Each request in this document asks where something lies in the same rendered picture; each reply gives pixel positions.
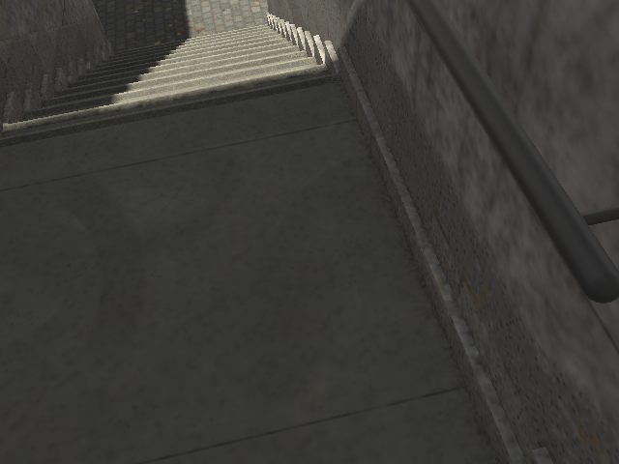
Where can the stairs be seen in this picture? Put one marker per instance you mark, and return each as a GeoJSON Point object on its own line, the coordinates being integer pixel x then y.
{"type": "Point", "coordinates": [170, 73]}

